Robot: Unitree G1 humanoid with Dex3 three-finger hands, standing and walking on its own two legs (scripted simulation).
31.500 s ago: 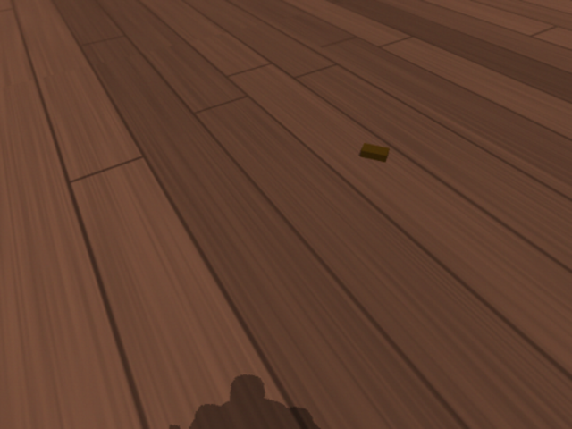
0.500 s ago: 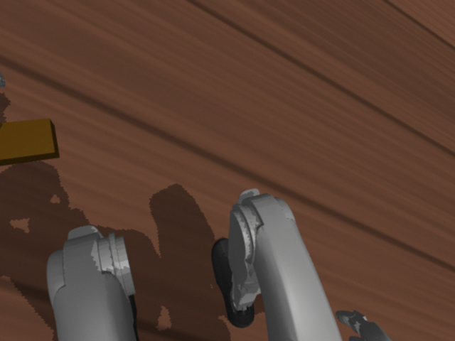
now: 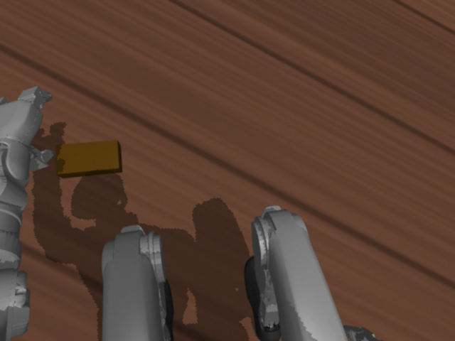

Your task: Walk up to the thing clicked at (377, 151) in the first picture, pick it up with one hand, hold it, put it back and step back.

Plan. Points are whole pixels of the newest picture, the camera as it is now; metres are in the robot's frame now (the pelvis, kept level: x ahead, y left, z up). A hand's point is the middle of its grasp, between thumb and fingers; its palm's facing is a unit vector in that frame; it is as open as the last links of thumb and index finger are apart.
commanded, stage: home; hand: left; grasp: from above
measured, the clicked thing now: (90, 159) +0.51 +0.29 -0.36
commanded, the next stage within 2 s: none
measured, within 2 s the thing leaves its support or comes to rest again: neither
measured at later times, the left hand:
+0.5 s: hand out of the picture +0.28 +0.23 +0.09, palm faces -0.03 -0.88 -0.48, open 7.4 cm
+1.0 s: hand out of the picture +0.22 +0.20 +0.28, palm faces +0.21 -0.95 -0.21, open 7.4 cm
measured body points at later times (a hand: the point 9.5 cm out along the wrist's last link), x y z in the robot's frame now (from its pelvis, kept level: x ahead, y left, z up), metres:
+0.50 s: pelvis +0.01 -0.01 +0.19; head +0.14 +0.03 +0.62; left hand +0.28 +0.28 +0.12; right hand +0.23 -0.23 +0.09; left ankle +0.07 +0.12 -0.35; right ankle +0.10 -0.14 -0.35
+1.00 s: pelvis +0.08 +0.00 +0.33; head +0.10 +0.01 +0.78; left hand +0.21 +0.25 +0.30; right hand +0.26 -0.23 +0.26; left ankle +0.07 +0.12 -0.35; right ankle +0.10 -0.14 -0.35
